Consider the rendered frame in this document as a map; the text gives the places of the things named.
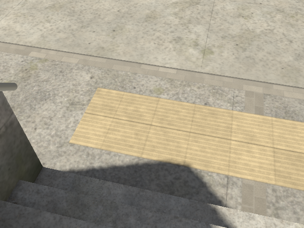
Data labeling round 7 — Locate stairs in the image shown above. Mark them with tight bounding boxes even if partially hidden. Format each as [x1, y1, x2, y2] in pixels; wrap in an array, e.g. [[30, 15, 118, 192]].
[[0, 166, 304, 228]]

